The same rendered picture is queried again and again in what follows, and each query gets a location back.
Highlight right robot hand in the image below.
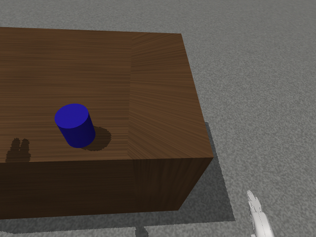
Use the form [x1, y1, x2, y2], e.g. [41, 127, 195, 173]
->
[246, 190, 275, 237]

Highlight can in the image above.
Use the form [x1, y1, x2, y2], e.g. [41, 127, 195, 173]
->
[54, 104, 95, 148]

